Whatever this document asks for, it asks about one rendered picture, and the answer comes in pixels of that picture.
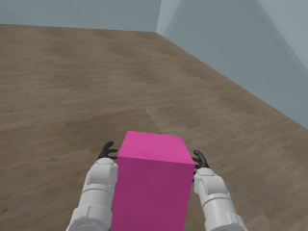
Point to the robot right forearm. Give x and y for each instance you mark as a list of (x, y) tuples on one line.
[(216, 202)]

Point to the left robot hand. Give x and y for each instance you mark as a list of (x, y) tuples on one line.
[(105, 151)]

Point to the robot left forearm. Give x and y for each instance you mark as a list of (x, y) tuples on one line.
[(94, 210)]

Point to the right robot hand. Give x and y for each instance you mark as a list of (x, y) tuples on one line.
[(201, 160)]

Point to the carton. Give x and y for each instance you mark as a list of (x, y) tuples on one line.
[(154, 181)]

